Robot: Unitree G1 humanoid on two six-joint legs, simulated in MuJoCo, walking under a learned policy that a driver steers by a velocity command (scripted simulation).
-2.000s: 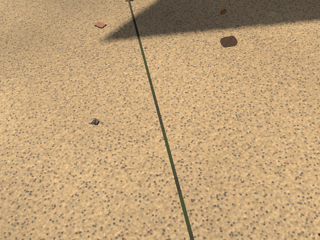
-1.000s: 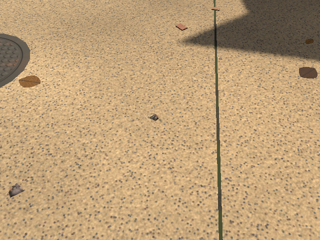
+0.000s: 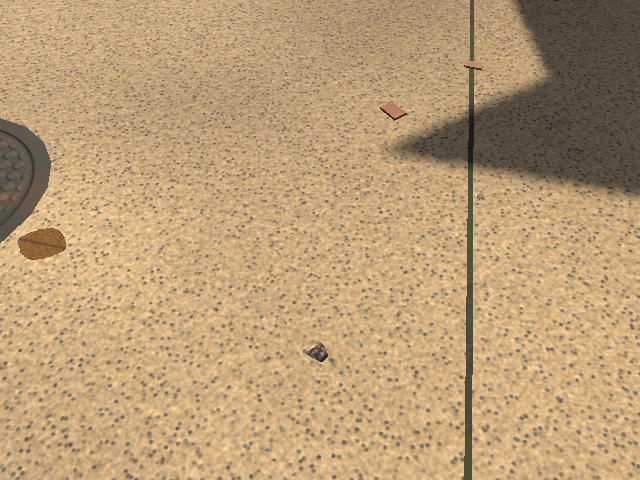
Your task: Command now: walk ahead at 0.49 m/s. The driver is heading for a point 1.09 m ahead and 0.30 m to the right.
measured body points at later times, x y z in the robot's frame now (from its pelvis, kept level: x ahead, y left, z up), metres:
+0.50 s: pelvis +0.29 +0.06 +0.00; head +0.31 +0.07 +0.45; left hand +0.42 +0.34 -0.12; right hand +0.36 -0.21 -0.12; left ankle +0.30 +0.15 -0.75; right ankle +0.33 -0.10 -0.67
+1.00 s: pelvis +0.57 -0.03 -0.01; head +0.60 -0.05 +0.44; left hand +0.73 +0.22 -0.11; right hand +0.64 -0.33 -0.11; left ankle +0.61 +0.14 -0.66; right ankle +0.58 -0.10 -0.75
